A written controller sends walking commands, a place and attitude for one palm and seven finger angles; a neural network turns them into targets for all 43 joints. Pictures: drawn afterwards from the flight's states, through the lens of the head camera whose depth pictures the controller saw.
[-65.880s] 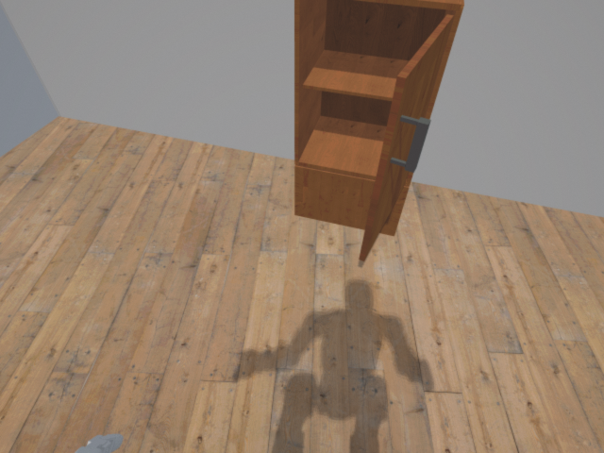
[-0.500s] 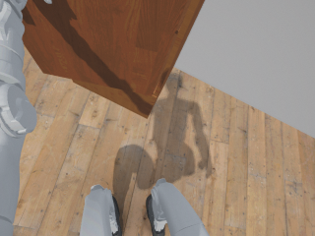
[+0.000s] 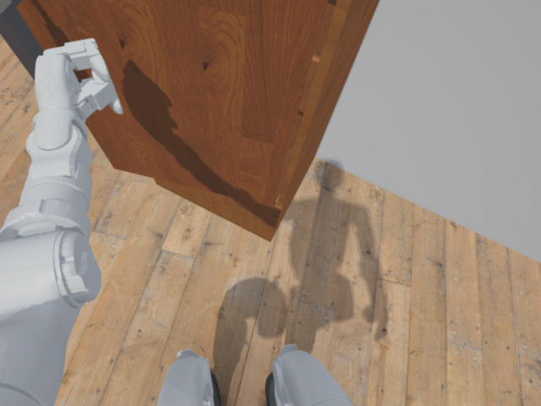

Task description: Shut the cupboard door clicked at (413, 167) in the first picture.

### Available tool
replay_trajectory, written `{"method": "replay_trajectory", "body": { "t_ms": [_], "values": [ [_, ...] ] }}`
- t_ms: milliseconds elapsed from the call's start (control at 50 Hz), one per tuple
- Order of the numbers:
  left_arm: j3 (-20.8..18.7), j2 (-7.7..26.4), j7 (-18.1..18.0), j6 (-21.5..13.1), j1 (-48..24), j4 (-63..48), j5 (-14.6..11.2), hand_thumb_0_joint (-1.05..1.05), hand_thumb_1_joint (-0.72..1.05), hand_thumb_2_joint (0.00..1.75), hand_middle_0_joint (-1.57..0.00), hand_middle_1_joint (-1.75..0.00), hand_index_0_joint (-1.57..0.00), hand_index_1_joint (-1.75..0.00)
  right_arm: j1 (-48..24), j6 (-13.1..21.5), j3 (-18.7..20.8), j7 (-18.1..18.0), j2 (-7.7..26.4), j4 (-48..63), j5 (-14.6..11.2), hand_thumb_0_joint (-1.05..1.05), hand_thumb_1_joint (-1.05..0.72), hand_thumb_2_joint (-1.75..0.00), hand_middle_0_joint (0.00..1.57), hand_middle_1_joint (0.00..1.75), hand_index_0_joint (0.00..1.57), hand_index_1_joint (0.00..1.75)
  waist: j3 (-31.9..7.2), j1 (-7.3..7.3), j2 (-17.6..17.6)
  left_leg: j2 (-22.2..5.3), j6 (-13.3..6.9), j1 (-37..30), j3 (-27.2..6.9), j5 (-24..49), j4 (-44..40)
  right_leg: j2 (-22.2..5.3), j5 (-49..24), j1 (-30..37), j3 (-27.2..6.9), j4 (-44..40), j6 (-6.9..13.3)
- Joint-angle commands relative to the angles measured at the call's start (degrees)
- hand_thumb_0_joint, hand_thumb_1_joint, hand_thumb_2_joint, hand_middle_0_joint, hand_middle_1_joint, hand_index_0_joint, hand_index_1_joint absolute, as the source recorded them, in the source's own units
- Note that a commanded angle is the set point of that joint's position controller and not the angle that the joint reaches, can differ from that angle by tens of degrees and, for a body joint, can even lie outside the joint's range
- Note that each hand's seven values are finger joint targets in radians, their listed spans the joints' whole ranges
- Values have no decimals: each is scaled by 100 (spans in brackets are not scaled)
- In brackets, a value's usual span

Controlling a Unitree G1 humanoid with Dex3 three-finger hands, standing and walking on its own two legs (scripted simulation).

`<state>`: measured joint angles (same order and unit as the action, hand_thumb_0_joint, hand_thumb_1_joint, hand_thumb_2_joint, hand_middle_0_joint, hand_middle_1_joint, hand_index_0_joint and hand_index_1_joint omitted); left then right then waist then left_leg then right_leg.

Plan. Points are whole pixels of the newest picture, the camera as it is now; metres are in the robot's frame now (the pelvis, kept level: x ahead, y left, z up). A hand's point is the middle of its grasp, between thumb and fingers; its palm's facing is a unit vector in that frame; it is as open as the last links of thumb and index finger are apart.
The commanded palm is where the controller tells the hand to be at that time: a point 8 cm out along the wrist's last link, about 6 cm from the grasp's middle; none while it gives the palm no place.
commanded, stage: pull the fist back off the door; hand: left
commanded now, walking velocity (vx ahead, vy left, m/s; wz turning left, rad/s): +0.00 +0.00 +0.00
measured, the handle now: (36, 40) +0.65 +0.26 +0.07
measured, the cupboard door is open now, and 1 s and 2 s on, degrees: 14 14 14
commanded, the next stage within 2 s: draw the hand back to the body in 0.24 s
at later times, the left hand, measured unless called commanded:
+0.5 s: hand (109, 108) +0.50 +0.15 +0.10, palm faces +0.06 -1.00 -0.04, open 3.1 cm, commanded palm +0.45 +0.20 +0.10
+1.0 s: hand (1, 219) +0.33 +0.20 +0.16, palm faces +0.12 -0.98 -0.18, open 3.1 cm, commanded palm +0.30 +0.26 +0.18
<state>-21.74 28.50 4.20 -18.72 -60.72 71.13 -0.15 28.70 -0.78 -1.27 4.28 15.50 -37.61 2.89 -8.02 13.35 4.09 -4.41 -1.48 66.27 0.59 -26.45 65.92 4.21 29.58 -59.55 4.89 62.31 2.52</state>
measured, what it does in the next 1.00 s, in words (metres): rises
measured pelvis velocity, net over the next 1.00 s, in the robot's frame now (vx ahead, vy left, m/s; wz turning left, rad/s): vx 0.01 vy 0.01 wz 0.03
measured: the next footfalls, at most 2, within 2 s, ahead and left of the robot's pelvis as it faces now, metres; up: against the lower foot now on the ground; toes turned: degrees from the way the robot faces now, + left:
none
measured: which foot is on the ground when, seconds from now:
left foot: down 0.00-1.00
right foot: down 0.00-1.00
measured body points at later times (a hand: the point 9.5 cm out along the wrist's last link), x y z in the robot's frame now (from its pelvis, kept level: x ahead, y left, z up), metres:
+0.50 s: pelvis +0.00 -0.01 +0.01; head +0.12 -0.01 +0.45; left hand +0.49 +0.20 +0.10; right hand +0.04 -0.26 -0.11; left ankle +0.03 +0.10 -0.64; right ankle -0.01 -0.10 -0.64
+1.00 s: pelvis +0.01 +0.01 +0.07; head +0.01 +0.00 +0.52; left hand +0.32 +0.25 +0.17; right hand +0.17 -0.24 -0.02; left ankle +0.03 +0.10 -0.65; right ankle -0.01 -0.10 -0.64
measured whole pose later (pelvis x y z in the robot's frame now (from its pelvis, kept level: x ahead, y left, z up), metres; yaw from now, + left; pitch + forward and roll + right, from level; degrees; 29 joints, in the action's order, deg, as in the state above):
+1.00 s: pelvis +0.01 +0.01 +0.07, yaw +2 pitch +5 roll -1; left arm -7.2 16.8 1.7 -9.7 -7.2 19.1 -7.0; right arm 13.0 -2.8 -0.8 -3.9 14.7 -31.3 -3.9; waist -5.5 1.6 2.6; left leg -1.0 -2.1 27.6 3.8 -18.4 40.9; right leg 1.7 22.0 -22.7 1.5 39.6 1.3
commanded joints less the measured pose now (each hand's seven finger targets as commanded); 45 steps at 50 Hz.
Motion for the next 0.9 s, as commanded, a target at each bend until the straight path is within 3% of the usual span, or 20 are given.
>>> {"method": "replay_trajectory", "body": {
  "t_ms": [0,60,120,200,220,260,320,340,360,400,440,480,580,680,700,720,780,840,860,880],
  "values": [
    [87,835,105,-606,-2227,-1513,-268,0,90,90,-130,-150,-130,-150,964,15,441,-86,975,210,-87,0,-90,-90,20,30,20,30,-2709,6,494,265,-108,-2596,-342,2217,-435,-50,-2603,1194,-469,-807,-161],
    [164,728,134,-835,-2180,-1921,-344,0,90,90,-130,-150,-130,-150,776,-15,477,-99,942,226,-121,0,-90,-90,20,30,20,30,-2996,-85,606,272,-84,-2947,-352,2495,-409,-73,-2833,1262,-465,-753,-166],
    [432,379,119,-1041,-2065,-2338,-394,0,90,90,-130,-150,-130,-150,589,-11,528,-99,899,234,-168,0,-90,-90,20,30,20,30,-3261,-172,1021,258,-25,-3656,-400,2888,-414,-72,-2921,1027,-390,-695,-136],
    [757,-37,-3,-1045,-2332,-2285,-433,0,90,90,-130,-150,-130,-150,494,-31,557,-138,901,126,-182,0,-90,-90,20,30,20,30,-3035,22,623,253,-50,-3745,-463,2870,-424,-80,-2878,881,-364,-739,-168],
    [676,4,-55,-995,-2282,-2049,-417,0,90,90,-130,-150,-130,-150,433,-40,558,-147,898,78,-200,0,-90,-90,20,30,20,30,-2922,14,569,259,-41,-3625,-433,2736,-423,-89,-2819,866,-374,-768,-185],
    [541,156,-134,-886,-2248,-1583,-384,0,90,90,-130,-150,-130,-150,387,-69,526,-179,925,64,-206,0,-90,-90,20,30,20,30,-2565,78,96,284,-73,-3106,-420,2274,-449,-108,-2576,937,-411,-819,-214],
    [441,260,-185,-871,-2192,-1323,-320,0,90,90,-130,-150,-130,-150,295,-61,464,-189,895,138,-186,0,-90,-90,20,30,20,30,-2549,16,80,343,-97,-2793,-352,2202,-438,-142,-2672,1140,-492,-780,-223],
    [215,513,-195,-902,-2048,-1286,-298,0,90,90,-130,-150,-130,-150,283,-67,459,-190,899,163,-176,0,-90,-90,20,30,20,30,-2619,-89,105,332,-85,-2744,-345,2217,-427,-147,-2699,1225,-498,-746,-208],
    [152,539,-154,-939,-1746,-1499,-333,0,90,90,-130,-150,-130,-150,235,-70,457,-171,893,283,-174,0,-90,-90,20,30,20,30,-2865,-247,139,361,-86,-2797,-300,2307,-472,-149,-2850,1495,-537,-746,-205],
    [-269,1018,-52,-1030,-1056,-1867,-389,0,90,90,-130,-150,-130,-150,177,-99,444,-183,905,498,-196,0,-90,-90,20,30,20,30,-3431,-628,230,383,-68,-3013,-243,2641,-624,-156,-3290,2149,-572,-709,-173],
    [-194,892,103,-1004,-362,-2345,-471,0,90,90,-130,-150,-130,-150,42,-132,427,-168,817,716,-273,0,-90,-90,20,30,20,30,-3579,-843,235,413,-53,-3175,-141,2770,-804,-161,-3653,2652,-576,-824,-189],
    [-131,842,247,-849,231,-2800,-577,0,90,90,-130,-150,-130,-150,-46,-176,423,-194,795,906,-362,0,-90,-90,20,30,20,30,-3333,-904,-111,445,-92,-3004,-29,2523,-1032,-164,-3835,3167,-636,-1076,-244],
    [353,197,519,-433,725,-3829,-1139,0,90,90,-130,-150,-130,-150,-308,-161,416,-377,769,1033,-575,0,-90,-90,20,30,20,30,-2312,-714,-839,458,-164,-3062,39,1773,-1532,-223,-3601,3526,-757,-1796,-421],
    [921,-223,662,-445,1035,-4380,-1281,0,90,90,-130,-150,-130,-150,-628,37,395,-532,739,894,-647,0,-90,-90,20,30,20,30,-1425,-682,-239,406,-158,-3942,-62,1462,-1961,-161,-2327,2812,-535,-2218,-281],
    [1014,-264,663,-451,1176,-4597,-1262,0,90,90,-130,-150,-130,-150,-690,80,389,-543,740,917,-659,0,-90,-90,20,30,20,30,-1391,-741,147,414,-148,-4191,-73,1475,-2012,-156,-2195,2722,-506,-2236,-236],
    [1094,-346,667,-410,1402,-4550,-1253,0,90,90,-130,-150,-130,-150,-782,115,368,-540,720,895,-672,0,-90,-90,20,30,20,30,-1301,-771,198,396,-122,-4327,-130,1430,-2112,-157,-2038,2625,-438,-2258,-216],
    [981,-248,665,-190,2054,-4716,-1329,0,90,90,-124,-144,-124,-144,-1036,191,339,-549,751,1012,-696,0,-90,-90,20,30,20,30,-1128,-959,34,391,-104,-4411,-188,1249,-2372,-167,-1729,2768,-358,-2382,-176],
    [609,106,639,4,2588,-5266,-1445,0,90,90,-116,-135,-116,-135,-1381,261,289,-592,732,1217,-725,0,-90,-90,20,30,20,30,-1193,-1212,-65,406,-101,-4493,-151,1314,-2583,-210,-1812,3213,-370,-2459,-170],
    [929,218,105,135,2812,-5999,-821,0,90,90,-113,-132,-113,-132,-1756,109,311,-705,522,1358,-709,0,-90,-90,20,30,20,30,-1297,-1339,-131,416,-72,-4792,-91,1378,-2867,-359,-1753,3469,-663,-2832,-149],
    [826,147,-202,304,3235,-6271,-790,0,90,90,-111,-129,-111,-129,-1815,48,299,-787,511,1432,-699,0,-90,-90,20,30,20,30,-1142,-1306,-276,386,-76,-4821,-95,1405,-3009,-371,-1772,3661,-626,-2958,-171]
  ]
}}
